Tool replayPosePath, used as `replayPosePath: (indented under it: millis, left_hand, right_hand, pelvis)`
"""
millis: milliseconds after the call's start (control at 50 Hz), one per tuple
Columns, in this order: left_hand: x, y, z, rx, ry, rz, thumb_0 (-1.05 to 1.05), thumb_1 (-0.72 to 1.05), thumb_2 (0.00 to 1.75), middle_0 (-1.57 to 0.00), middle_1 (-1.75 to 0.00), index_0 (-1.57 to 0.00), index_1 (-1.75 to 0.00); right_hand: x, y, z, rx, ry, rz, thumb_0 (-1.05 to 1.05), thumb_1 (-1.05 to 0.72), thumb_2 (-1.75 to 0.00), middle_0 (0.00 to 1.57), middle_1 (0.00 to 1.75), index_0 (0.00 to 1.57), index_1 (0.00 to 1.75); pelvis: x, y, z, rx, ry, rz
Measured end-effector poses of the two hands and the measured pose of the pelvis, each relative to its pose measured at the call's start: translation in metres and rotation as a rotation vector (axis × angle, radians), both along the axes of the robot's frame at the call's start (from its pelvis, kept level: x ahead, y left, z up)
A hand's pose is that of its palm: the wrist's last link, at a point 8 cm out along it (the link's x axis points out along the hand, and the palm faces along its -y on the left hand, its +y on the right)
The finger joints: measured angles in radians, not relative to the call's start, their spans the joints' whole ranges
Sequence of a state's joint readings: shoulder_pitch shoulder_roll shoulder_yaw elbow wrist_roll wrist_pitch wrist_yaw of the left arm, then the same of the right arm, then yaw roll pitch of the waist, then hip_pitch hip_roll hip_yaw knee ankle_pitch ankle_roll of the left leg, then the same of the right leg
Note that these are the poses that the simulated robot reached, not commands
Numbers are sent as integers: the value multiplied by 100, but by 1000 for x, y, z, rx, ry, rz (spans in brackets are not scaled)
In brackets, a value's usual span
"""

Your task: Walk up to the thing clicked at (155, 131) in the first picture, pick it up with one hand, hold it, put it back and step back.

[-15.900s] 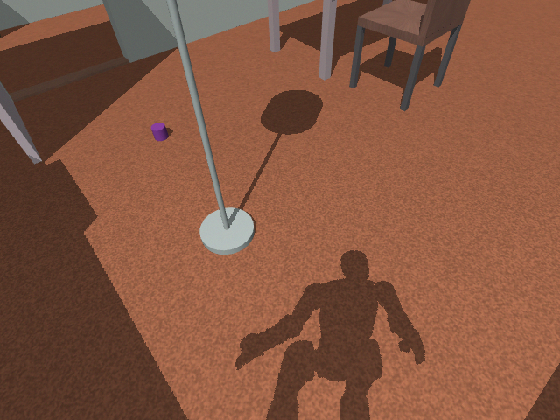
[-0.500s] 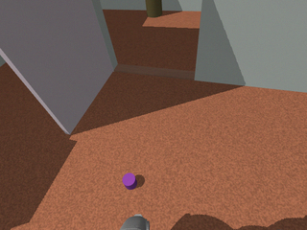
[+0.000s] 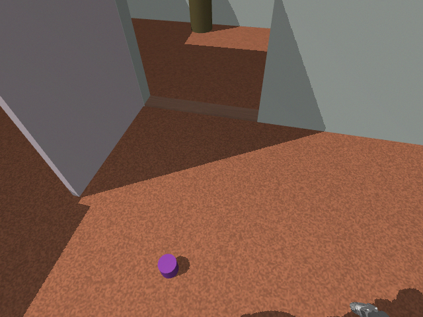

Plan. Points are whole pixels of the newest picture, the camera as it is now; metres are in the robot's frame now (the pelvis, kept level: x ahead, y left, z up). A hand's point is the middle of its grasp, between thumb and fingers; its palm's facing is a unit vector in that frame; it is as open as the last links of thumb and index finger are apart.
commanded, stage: walk up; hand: left
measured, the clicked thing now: (168, 266) +0.44 +0.25 -0.73
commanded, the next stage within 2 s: none
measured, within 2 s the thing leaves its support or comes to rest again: neither
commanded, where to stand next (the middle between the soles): +0.06 +0.00 m, yaw +0 degrees
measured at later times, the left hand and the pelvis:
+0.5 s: hand out of the picture +0.11 +0.25 -0.14, palm faces -0.04 -0.94 -0.33, open 7.3 cm; pelvis +0.01 +0.00 +0.02, yaw -1 degrees
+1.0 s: hand out of the picture +0.10 +0.26 -0.14, palm faces -0.04 -0.94 -0.33, open 7.3 cm; pelvis +0.02 +0.00 +0.02, yaw -1 degrees
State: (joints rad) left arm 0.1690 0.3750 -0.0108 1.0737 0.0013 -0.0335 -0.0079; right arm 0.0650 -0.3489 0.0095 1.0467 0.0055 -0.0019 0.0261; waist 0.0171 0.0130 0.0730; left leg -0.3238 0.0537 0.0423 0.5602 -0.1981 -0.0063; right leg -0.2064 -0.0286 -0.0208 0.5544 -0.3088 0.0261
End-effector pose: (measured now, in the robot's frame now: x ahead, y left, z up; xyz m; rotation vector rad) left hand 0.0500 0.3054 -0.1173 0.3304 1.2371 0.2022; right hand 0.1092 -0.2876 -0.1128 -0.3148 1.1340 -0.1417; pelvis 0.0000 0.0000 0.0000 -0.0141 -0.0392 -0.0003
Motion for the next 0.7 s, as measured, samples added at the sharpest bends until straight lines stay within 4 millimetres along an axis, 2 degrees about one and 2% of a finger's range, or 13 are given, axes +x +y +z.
replayPosePath:
  millis: [220,400,520,700]
  left_hand:
    - [32,-4,15,14,-22,-7,0,91,90,-20,-30,-21,-30]
    - [55,-10,17,-11,-47,-28,0,91,90,-20,-30,-21,-30]
    - [60,-12,14,-25,-40,-32,0,91,90,-20,-30,-21,-30]
    - [53,-10,11,-28,-3,-26,0,91,90,-20,-30,-21,-30]
  right_hand:
    - [-7,-15,4,-10,47,-53,0,-90,-90,20,30,21,30]
    - [-22,-20,9,-26,80,-86,0,-90,-90,20,30,21,30]
    - [-30,-17,10,-28,98,-99,0,-90,-90,20,30,21,30]
    - [-31,-10,9,-21,110,-104,0,-90,-90,20,30,21,30]
  pelvis:
    - [7,-4,10,6,-9,-6]
    - [11,-3,14,7,-7,-13]
    - [13,-1,15,8,-3,-16]
    - [17,1,16,8,5,-16]
